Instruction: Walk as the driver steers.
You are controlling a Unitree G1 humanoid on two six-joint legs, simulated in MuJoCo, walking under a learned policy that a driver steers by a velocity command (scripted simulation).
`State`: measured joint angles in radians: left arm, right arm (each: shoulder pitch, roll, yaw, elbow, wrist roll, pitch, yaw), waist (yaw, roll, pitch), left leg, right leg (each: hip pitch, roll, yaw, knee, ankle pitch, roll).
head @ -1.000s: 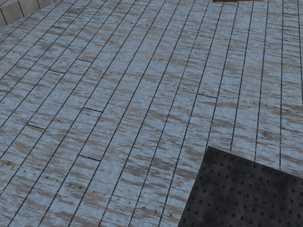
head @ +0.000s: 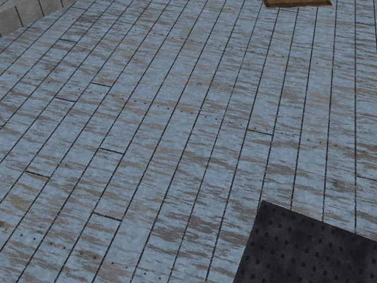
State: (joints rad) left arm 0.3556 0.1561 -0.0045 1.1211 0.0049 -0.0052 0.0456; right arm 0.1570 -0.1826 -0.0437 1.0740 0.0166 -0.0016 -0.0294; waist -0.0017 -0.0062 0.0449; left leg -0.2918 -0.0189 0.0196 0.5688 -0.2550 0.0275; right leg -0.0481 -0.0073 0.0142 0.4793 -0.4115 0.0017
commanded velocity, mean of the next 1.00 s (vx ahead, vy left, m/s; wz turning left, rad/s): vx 0.11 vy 0.00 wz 0.00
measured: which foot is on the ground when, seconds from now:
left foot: down 0.00-1.00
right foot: down 0.00-0.86, up 0.88-1.00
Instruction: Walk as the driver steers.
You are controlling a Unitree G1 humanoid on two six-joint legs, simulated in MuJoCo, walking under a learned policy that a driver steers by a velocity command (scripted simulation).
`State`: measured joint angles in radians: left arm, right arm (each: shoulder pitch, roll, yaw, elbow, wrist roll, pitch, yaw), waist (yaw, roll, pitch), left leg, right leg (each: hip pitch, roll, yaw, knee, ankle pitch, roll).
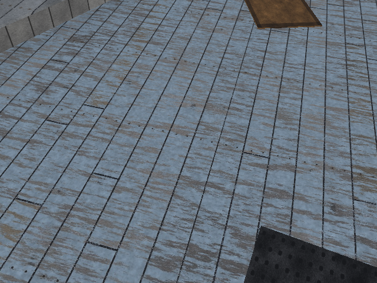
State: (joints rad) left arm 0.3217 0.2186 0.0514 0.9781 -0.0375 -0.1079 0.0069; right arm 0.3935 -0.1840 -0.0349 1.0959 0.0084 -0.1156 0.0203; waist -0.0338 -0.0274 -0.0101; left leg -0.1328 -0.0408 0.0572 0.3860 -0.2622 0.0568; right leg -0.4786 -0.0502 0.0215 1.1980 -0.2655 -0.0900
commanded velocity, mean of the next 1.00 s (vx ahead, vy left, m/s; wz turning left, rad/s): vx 0.48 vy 0.00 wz -0.03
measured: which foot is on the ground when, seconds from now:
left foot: down 0.00-0.34, up 0.36-0.92, down 0.94-1.00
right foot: up 0.00-0.34, down 0.36-0.94, up 0.96-1.00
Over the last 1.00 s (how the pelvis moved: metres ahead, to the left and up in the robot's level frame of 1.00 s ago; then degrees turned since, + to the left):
0.07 0.03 0.01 0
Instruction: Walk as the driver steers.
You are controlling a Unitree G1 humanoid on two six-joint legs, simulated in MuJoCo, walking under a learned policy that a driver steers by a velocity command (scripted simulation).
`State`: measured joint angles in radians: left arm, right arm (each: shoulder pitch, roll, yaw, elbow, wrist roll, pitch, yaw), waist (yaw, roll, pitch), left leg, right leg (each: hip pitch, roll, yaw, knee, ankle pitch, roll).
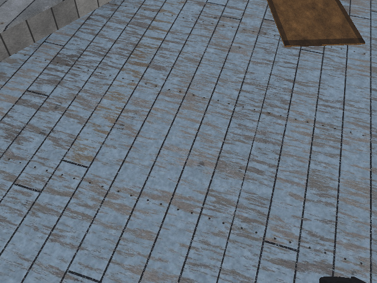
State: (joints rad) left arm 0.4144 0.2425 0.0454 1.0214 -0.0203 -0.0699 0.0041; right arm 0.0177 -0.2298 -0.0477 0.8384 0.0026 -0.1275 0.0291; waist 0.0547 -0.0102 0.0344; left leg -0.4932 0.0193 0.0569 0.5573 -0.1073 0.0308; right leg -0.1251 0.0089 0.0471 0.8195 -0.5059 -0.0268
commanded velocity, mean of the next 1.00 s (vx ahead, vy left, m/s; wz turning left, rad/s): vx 0.50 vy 0.00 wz -0.53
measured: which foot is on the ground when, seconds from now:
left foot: down 0.00-0.52, up 0.54-1.00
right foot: up 0.00-0.50, down 0.52-1.00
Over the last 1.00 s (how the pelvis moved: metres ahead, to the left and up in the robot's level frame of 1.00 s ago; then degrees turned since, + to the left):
0.54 -0.03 -0.02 -3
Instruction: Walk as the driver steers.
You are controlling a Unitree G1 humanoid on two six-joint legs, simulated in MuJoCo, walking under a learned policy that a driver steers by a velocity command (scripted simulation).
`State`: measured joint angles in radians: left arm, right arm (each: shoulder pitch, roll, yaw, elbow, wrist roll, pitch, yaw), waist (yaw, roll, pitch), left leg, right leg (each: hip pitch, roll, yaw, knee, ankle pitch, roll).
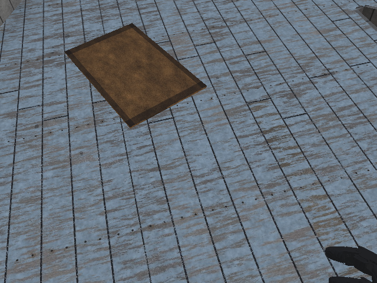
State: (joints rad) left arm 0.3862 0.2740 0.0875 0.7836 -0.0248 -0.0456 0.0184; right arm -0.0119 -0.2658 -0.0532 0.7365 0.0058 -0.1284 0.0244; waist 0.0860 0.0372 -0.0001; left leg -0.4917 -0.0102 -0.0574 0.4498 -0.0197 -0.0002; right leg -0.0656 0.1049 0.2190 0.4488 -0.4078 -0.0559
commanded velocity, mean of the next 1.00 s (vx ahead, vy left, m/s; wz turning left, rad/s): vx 0.50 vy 0.00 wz -0.04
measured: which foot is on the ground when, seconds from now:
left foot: up 0.00-0.00, down 0.02-0.52, up 0.54-1.00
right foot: down 0.00-0.04, up 0.06-0.50, down 0.52-1.00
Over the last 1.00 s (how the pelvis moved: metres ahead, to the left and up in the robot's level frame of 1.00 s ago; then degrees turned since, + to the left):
0.52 -0.14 0.01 -34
